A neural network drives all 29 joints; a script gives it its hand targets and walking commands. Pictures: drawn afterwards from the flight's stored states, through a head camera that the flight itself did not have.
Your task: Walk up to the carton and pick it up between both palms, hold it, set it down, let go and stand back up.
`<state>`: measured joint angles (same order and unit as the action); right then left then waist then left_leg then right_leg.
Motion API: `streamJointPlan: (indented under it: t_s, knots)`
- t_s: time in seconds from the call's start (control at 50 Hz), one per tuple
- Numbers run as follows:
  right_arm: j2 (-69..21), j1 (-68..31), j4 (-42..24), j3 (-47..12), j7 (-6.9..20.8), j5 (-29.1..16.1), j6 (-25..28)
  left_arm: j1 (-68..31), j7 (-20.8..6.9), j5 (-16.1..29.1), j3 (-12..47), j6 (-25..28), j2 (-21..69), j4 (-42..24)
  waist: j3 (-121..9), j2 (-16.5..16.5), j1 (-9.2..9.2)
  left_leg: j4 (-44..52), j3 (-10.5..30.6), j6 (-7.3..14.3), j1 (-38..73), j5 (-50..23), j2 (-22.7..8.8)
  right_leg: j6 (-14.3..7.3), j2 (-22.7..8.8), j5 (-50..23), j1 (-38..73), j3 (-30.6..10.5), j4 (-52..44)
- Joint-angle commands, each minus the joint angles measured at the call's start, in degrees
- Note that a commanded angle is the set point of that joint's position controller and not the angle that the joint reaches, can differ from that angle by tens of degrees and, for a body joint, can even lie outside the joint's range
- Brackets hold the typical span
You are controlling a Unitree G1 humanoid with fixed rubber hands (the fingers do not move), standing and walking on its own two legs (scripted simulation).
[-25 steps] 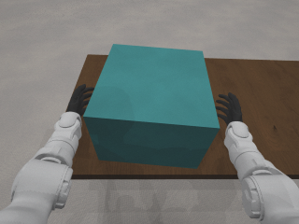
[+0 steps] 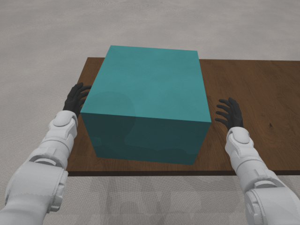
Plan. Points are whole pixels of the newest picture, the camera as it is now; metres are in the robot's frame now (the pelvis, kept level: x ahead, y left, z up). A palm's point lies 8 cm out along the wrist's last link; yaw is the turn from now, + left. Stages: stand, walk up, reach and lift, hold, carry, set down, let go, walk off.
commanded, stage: set down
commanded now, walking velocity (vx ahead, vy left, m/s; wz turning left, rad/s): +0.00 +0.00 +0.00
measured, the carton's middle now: (149, 101) +0.48 -0.01 +0.07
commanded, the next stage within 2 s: none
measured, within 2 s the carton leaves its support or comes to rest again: neither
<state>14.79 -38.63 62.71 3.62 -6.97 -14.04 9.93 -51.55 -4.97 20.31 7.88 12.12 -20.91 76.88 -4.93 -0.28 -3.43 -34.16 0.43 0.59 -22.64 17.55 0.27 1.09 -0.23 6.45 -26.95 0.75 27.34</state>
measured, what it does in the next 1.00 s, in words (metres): stands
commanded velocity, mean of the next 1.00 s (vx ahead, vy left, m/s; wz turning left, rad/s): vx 0.00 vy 0.00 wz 0.00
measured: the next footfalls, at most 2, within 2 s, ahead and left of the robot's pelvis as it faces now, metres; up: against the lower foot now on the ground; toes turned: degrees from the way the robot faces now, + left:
none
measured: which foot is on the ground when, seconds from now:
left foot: down 0.00-1.00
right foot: down 0.00-1.00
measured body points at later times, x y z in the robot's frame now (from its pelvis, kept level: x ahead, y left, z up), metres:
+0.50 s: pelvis -0.01 +0.00 +0.00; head -0.04 +0.01 +0.45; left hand +0.37 +0.22 +0.09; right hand +0.31 -0.25 +0.08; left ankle -0.01 +0.11 -0.73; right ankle +0.08 -0.13 -0.73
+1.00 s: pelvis -0.01 -0.01 +0.00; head -0.06 +0.00 +0.45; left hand +0.31 +0.23 +0.09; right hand +0.24 -0.24 +0.09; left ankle -0.01 +0.11 -0.73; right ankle +0.08 -0.13 -0.73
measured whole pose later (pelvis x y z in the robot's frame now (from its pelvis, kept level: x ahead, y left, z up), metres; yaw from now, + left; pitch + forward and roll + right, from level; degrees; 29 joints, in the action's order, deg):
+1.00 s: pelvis -0.01 -0.01 +0.00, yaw +0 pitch -5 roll +0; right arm 12.3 4.1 0.0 3.0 -8.3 -15.2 -14.6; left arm -10.7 -6.8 16.9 -3.7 -11.7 -22.4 22.3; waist -1.5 -0.4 -3.4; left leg -30.3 0.4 0.6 -8.5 16.6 0.5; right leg 1.0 -0.4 6.8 -13.8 0.7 25.8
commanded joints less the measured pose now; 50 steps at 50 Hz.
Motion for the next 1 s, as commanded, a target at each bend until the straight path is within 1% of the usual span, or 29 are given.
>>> streamJointPlan:
  t_s: [0.0,0.08,0.16,0.18,0.22,0.24,0.26,0.28,0.3,0.32,0.4,0.44,0.56,0.62,0.66,0.68,0.7,0.72,0.74,0.76,0.78,0.8,0.82,0.84,0.88,0.9,0.94,0.96,0.98]
  knots:
    - [6.7,-8.47,-18.41,-8.08,-2.03,-8.09,2.37,-7.14,-1.86,-3.67,-7.48,-1.5,-14.59,-17.11,-27.06,1.07,1.12,6.94,-2.25,-1.57,1.64,-23.05,2.9,-1.07,0.67,-19.75,33.9,0.16,0.85]
    - [7.45,-8.78,-21.46,-6.32,-2.04,-7.29,-0.14,-6.16,-2.32,-5.12,-9.97,-4.72,-15.74,-16.38,-21.49,-0.11,2.12,8.84,-2.13,-0.92,1.36,-18.37,3.08,-0.98,0.7,-13.81,34.16,0.14,-1.31]
    - [6.18,-5.16,-31.02,-5.71,-1.74,-7.41,-2.65,-2.5,-2.06,-3.07,-9.72,-5.61,-16.72,-23.92,-19.15,-2.05,2.62,10.23,-2.11,0.07,0.92,-13.17,2.72,-1.23,0.82,-7.63,33.96,-0.31,-1.68]
    - [6.93,-6.06,-31.44,-4.83,-1.5,-7.11,-4.11,-3.26,-1.84,-2.51,-9.08,-6.51,-16.3,-24.74,-18.45,-1.63,1.66,11.08,-2.02,0.02,1.68,-12.46,2.54,-1.44,1.19,-6.74,33.49,0.43,-2.07]
    - [6.93,-0.4,-32.93,-4.65,-1.11,-6.94,-5.78,1.15,-1.97,-4.28,-11.03,-7.45,-17.06,-28.15,-15.52,-0.75,2.73,11.47,-2.11,-0.06,2.88,-11.36,2.56,-1.51,0.99,-4.91,34.36,-0.59,-2.59]
    - [6.77,1.6,-34.18,-4.55,-1.07,-7.2,-6.52,1.94,-1.97,-4.33,-10.54,-7.89,-16.7,-33.42,-16.35,0.45,1.65,11.84,-1.76,-0.45,4.83,-12.82,2.55,-1.71,1.11,-5.69,35.43,-0.57,-3.11]
    - [6.35,3.88,-35.93,-4.78,-1.17,-7.55,-6.85,4.47,-2.23,-4.84,-12.17,-8.67,-17.57,-34.02,-15.62,0.63,2.84,11.93,-1.75,-0.37,5.34,-13.87,2.47,-1.66,1.02,-6.98,36.3,-0.83,-3.37]
    - [6.94,0.25,-32.09,-2.36,-1.11,-6.45,-8.93,-0.68,-2.07,-3.89,-11.07,-8.91,-17.62,-31.12,-12.85,0.42,0.97,12.44,-1.15,-0.29,2.89,-8.67,2.57,-1.7,1.32,-1.07,32.68,-0.48,-3.66]
    - [5.84,0.8,-32.26,-1.92,-0.45,-6.47,-10.51,0.11,-1.96,-4.21,-10.71,-9.6,-17.88,-31.13,-10.24,1.92,1.59,13.59,-0.82,0.08,1.21,-4.55,1.88,-2.24,1.13,3.41,31.85,-0.72,-4.04]
    - [5.48,1.98,-31.86,-1.16,-0.3,-4.82,-11.63,2.39,-2.03,-3.93,-10.25,-10.16,-16.76,-29.18,-8.94,-0.13,1.37,14.15,-0.61,0.46,0.86,-1.97,1.39,-2.37,1.08,5.76,32.31,-1.04,-4.36]
    - [4.24,5.45,-39.67,0.8,-0.82,-3.7,-12.94,5.3,-1.89,-2.87,-8.99,-10.33,-15.88,-37.66,-10.06,1.07,0.33,15.07,-0.81,0.15,1.13,-2.65,1.33,-2.63,1.31,4.5,34.36,-1.23,-4.11]
    - [3.63,11.58,-44.05,-1.29,-0.64,-4.34,-12.86,12.02,-2.16,-4.7,-12.63,-12.04,-15.82,-39.76,-9.12,-0.41,2.67,15.3,-0.78,0.11,4.31,-5.85,1.67,-2.38,1.26,1.42,36.77,-1.64,-5.03]
    - [2.78,12.95,-52.09,1.32,-1.26,-3.11,-16.64,13.37,-2.37,-4.61,-14.07,-15.65,-16.44,-42.95,-3.79,0.05,2.96,16.83,-0.68,0.7,0.87,-0.19,1.59,-2.51,0.89,9.35,33.99,-2.77,-6.32]
    - [2.85,21.12,-60.59,0.82,-1.27,-3.84,-16.75,21.84,-2.09,-5.02,-15.58,-16.75,-15.22,-53.97,-3.87,1.15,3.73,18.02,-0.19,0.1,2.57,-1.41,0.74,-2.91,1.17,6.02,37.91,-2.77,-6.2]
    - [3.16,17.28,-58.06,3.31,-1.88,-1.93,-19.32,16.94,-2.02,-5.27,-16.76,-18.47,-16.57,-49.33,-2.47,1.01,2.61,18.04,-0.22,0.35,0.57,0.77,1.2,-2.86,1.14,8.98,36.16,-2.93,-6.33]
    - [1.29,28.85,-63.87,0.37,-1.73,-4.1,-18.58,28.44,-1.92,-6.17,-17.99,-19.17,-15.5,-57.84,-1.89,1.15,5.71,19.26,-0.2,0.1,3.87,-1.78,0.42,-2.56,1.25,5.34,39.04,-2.64,-6.98]
    - [2.56,20.92,-61.08,2.52,-1.81,-2.26,-20.2,21.02,-2.3,-5.46,-16.96,-20.16,-15.22,-52.65,-1.64,1.46,4.23,18.99,-0.4,0.28,1.76,2.11,0.93,-2.75,1.16,8.91,36.98,-3.18,-7.03]
    - [2.13,27.89,-64.74,0.69,-1.86,-3.67,-20.27,27.73,-2.09,-5.63,-18.26,-20.36,-14.69,-58.09,-0.77,1.17,5.02,19.41,-0.06,0.42,2.56,0.51,0.41,-2.76,1.14,7.87,38.42,-3.55,-7.47]
    - [1.95,24.54,-61.93,2.82,-1.92,-1.94,-21.85,23.25,-2.34,-3.8,-16.24,-20.43,-14.07,-55.14,1.02,1.25,3.06,19.81,-0.31,0.47,0.69,3.8,0.43,-2.82,1.04,11.29,35.57,-3.24,-7.9]
    - [1.32,28.32,-66.16,1.71,-1.88,-2.94,-21.92,27.35,-2.5,-4.09,-16.22,-20.15,-14.61,-58.56,1.8,2.32,3.84,20.69,0.08,0.79,1.28,3.6,-0.36,-2.88,1.31,9.74,37.22,-3.28,-7.48]
    - [1.16,24.45,-65.28,2.24,-2.0,-2.14,-22.73,23.16,-2.91,-3.07,-15.76,-20.42,-14.57,-55.11,2.42,2.0,2.94,20.11,-0.03,0.99,-2.08,6.01,-0.16,-2.93,1.05,11.29,36.29,-3.27,-6.94]
    - [0.96,30.01,-70.09,1.79,-2.17,-2.61,-22.47,28.93,-2.61,-3.93,-16.97,-20.93,-14.45,-59.99,1.69,2.41,4.52,20.9,0.0,1.07,-0.71,4.37,-0.51,-2.84,1.08,9.61,38.89,-3.51,-7.02]
    - [1.11,27.6,-70.72,2.79,-2.69,-1.45,-23.3,26.13,-2.52,-3.77,-17.38,-21.62,-14.95,-62.18,0.43,1.44,3.72,20.49,-0.36,0.8,1.41,3.91,-0.26,-2.87,0.95,10.07,37.6,-3.81,-8.02]
    - [0.59,31.2,-71.84,1.93,-2.58,-1.93,-23.04,29.54,-2.44,-4.54,-18.17,-21.37,-15.29,-62.16,1.61,1.97,5.26,19.89,-0.55,1.03,2.7,1.63,0.29,-2.85,0.32,10.01,36.65,-4.48,-8.57]
    - [0.59,32.44,-72.06,2.55,-2.69,-1.32,-23.89,31.01,-2.39,-4.74,-19.23,-22.3,-15.33,-61.98,2.68,1.88,5.89,20.92,0.09,1.02,1.14,4.07,-0.76,-2.56,0.91,11.24,37.62,-4.05,-7.49]
    - [0.21,36.66,-75.36,1.78,-2.73,-2.39,-24.38,35.3,-2.17,-5.15,-19.18,-22.93,-14.43,-66.91,2.73,2.32,6.01,21.82,0.21,0.96,2.32,2.12,-1.16,-2.82,1.14,8.05,39.06,-3.74,-8.21]
    - [0.45,36.8,-73.51,1.64,-2.73,-1.88,-25.18,33.9,-2.77,-4.96,-20.16,-23.61,-15.07,-64.76,4.01,1.97,5.74,21.08,-0.14,0.88,1.73,3.79,-0.58,-2.66,0.7,9.67,38.19,-3.99,-8.17]
    - [-0.13,41.47,-76.82,0.59,-2.91,-2.21,-25.47,40.1,-3.24,-5.13,-20.17,-24.19,-14.59,-66.6,4.66,1.36,6.58,20.99,-0.35,1.04,3.33,0.98,-0.44,-2.63,0.55,8.02,38.59,-4.38,-8.83]
    - [-0.57,39.62,-79.49,1.0,-3.16,-1.61,-25.45,37.89,-3.34,-4.74,-20.02,-24.2,-14.71,-68.14,5.0,1.58,6.04,21.05,-0.3,0.88,3.1,1.65,-0.64,-2.68,0.32,8.42,37.53,-4.16,-9.25]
